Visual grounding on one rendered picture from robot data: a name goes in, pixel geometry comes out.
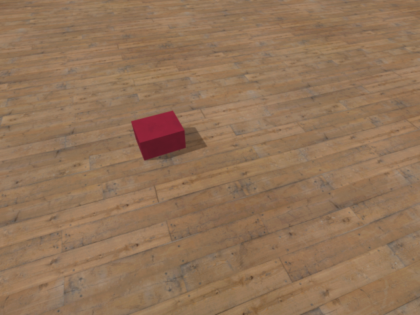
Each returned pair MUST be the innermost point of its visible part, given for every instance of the carton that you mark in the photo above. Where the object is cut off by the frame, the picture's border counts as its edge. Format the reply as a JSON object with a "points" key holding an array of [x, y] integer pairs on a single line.
{"points": [[159, 134]]}

